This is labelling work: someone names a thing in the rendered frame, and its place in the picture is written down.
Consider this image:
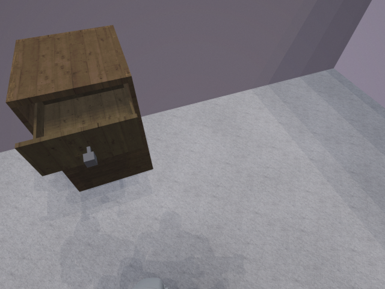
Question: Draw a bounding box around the handle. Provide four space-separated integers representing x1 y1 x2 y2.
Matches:
83 146 98 168

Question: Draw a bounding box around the drawer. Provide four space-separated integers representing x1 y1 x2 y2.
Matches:
14 84 145 176

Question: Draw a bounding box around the cabinet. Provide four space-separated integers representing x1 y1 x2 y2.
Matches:
6 25 153 192

